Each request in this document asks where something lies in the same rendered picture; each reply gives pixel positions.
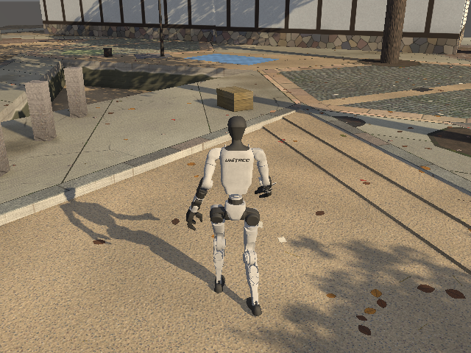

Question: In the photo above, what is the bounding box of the robot left foot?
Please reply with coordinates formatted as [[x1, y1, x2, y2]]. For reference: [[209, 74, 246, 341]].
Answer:
[[214, 275, 225, 293]]

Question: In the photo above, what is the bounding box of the robot torso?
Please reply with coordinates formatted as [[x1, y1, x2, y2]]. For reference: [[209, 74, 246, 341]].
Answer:
[[219, 144, 254, 221]]

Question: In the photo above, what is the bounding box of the robot right hand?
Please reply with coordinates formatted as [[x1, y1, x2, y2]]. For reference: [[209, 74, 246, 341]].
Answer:
[[255, 186, 272, 198]]

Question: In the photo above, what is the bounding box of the right robot forearm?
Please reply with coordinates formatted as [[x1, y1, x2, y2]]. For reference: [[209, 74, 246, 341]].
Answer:
[[262, 176, 272, 193]]

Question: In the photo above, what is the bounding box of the left robot forearm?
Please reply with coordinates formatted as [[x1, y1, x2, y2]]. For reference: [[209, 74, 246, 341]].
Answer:
[[189, 178, 208, 213]]

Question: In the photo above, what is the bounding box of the right robot upper arm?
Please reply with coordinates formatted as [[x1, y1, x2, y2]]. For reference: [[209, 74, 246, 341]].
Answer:
[[252, 148, 270, 186]]

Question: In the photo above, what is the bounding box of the robot left hand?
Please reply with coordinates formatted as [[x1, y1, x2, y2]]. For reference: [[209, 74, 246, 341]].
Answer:
[[186, 209, 202, 231]]

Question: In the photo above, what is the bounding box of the left robot upper arm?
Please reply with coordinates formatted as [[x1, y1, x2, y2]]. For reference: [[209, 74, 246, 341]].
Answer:
[[201, 148, 222, 190]]

